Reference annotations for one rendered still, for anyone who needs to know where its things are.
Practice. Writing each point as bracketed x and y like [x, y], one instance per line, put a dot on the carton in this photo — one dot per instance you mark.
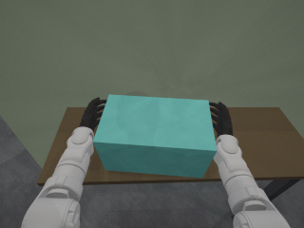
[156, 135]

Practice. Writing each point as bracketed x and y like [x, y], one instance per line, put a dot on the robot left forearm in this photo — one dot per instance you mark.
[70, 172]

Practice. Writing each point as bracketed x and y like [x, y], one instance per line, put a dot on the robot right hand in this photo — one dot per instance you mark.
[223, 123]

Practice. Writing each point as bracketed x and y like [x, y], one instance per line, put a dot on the robot left upper arm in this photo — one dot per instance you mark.
[53, 213]

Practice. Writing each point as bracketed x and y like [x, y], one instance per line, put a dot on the table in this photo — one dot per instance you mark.
[270, 145]

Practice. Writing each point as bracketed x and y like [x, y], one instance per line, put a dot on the robot right upper arm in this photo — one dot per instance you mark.
[259, 219]

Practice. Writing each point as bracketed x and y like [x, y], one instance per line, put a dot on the robot right forearm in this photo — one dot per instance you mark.
[239, 183]

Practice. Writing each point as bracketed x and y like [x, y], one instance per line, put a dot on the robot left hand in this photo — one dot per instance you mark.
[90, 116]

